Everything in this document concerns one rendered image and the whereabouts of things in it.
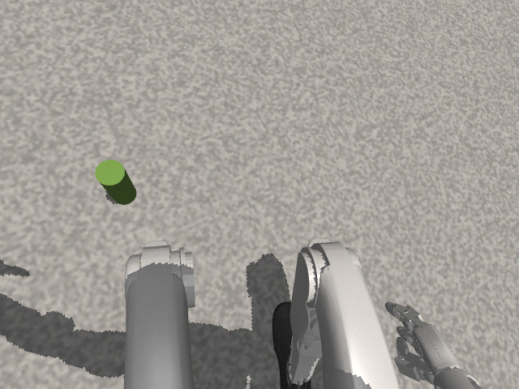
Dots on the right robot foot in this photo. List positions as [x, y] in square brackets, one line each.
[282, 336]

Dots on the right robot arm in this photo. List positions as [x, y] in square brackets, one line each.
[455, 379]

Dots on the can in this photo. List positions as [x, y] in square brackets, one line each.
[114, 178]

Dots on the right robot hand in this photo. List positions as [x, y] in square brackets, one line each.
[435, 355]

